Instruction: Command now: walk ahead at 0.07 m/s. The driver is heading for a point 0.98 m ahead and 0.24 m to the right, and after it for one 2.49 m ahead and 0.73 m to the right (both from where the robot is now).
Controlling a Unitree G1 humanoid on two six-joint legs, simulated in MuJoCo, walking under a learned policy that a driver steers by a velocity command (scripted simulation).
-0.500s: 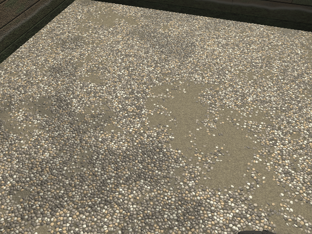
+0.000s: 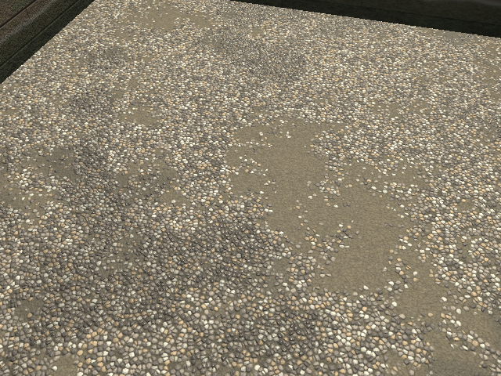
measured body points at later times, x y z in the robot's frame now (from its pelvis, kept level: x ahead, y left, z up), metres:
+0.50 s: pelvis -0.01 -0.01 +0.00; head -0.01 -0.01 +0.45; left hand +0.11 +0.21 -0.11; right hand +0.13 -0.23 -0.11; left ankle -0.01 +0.08 -0.75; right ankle -0.04 -0.11 -0.75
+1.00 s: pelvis +0.00 -0.01 -0.02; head -0.01 -0.01 +0.43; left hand +0.19 +0.19 -0.10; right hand +0.18 -0.21 -0.10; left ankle -0.01 +0.08 -0.75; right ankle -0.04 -0.11 -0.75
